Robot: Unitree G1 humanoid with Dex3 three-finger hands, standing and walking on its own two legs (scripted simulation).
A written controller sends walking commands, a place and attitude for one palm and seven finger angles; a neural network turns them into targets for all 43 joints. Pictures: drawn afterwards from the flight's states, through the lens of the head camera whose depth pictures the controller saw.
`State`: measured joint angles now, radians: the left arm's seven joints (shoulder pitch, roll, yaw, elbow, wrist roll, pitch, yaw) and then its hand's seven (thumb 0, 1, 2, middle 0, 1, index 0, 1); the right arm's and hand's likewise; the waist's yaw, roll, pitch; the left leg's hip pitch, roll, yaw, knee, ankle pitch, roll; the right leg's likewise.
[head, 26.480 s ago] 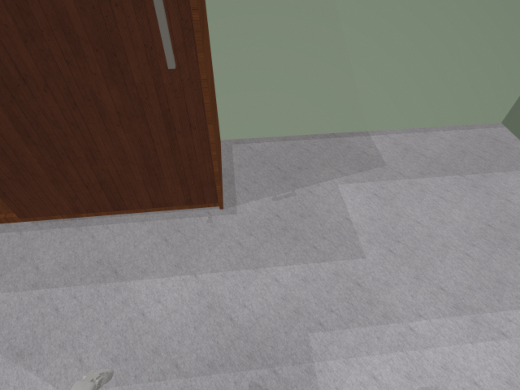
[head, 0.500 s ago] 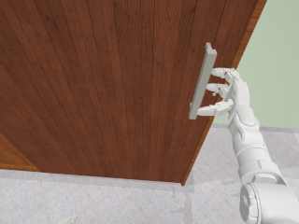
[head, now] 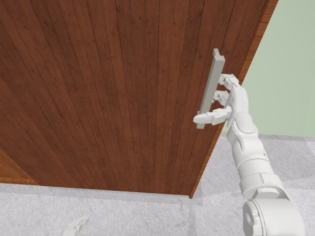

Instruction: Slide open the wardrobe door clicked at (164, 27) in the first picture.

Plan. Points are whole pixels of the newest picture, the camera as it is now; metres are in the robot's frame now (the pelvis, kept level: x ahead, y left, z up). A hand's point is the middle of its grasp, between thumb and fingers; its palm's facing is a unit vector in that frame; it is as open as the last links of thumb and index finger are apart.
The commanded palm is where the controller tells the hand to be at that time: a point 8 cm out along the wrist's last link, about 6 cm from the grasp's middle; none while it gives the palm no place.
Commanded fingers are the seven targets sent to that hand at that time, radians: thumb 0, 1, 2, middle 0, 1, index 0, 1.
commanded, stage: slide the fingers in behind the handle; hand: right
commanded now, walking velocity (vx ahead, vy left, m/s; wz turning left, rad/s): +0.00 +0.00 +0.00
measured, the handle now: (207, 92) +0.47 -0.08 +0.13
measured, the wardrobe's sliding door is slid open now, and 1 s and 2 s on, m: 0.00 0.00 0.00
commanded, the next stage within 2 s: grip the handle and tug to test in 0.96 s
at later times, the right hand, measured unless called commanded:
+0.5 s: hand (205, 104) +0.43 -0.08 +0.14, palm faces -0.04 +1.00 +0.02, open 13.9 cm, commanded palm +0.40 -0.13 +0.14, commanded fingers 0.00 0.50 -0.30 0.30 1.20 0.30 1.20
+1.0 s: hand (205, 103) +0.42 -0.07 +0.14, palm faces -0.02 +1.00 +0.02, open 13.9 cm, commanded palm +0.40 -0.13 +0.14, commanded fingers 0.00 0.50 -0.30 0.30 1.20 0.30 1.20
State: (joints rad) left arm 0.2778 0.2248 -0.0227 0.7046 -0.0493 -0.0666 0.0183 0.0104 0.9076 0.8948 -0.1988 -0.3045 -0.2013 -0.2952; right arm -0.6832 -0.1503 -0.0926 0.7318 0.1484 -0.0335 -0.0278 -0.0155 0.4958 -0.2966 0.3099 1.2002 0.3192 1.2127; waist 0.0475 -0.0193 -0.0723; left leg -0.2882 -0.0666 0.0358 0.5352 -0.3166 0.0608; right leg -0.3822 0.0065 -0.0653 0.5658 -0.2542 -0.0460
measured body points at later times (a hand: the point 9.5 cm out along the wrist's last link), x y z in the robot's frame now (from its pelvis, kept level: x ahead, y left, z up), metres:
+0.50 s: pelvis +0.00 +0.01 +0.00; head +0.01 +0.01 +0.45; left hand +0.10 +0.26 -0.11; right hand +0.42 -0.13 +0.14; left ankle -0.03 +0.08 -0.73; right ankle +0.02 -0.09 -0.73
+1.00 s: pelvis +0.00 +0.01 +0.00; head +0.01 +0.02 +0.45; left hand +0.11 +0.26 -0.11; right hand +0.42 -0.13 +0.14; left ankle -0.03 +0.08 -0.73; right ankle +0.02 -0.09 -0.73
